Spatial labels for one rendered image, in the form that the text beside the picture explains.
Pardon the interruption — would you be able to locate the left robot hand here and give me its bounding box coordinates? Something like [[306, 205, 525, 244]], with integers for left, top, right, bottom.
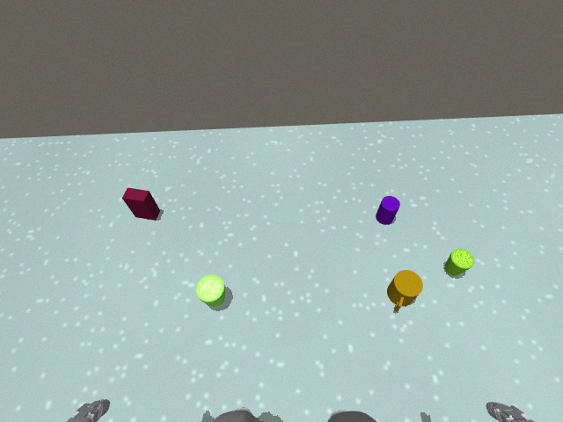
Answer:
[[66, 399, 110, 422]]

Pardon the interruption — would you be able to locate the right robot hand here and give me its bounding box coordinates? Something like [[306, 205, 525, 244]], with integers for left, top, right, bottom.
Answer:
[[486, 402, 534, 422]]

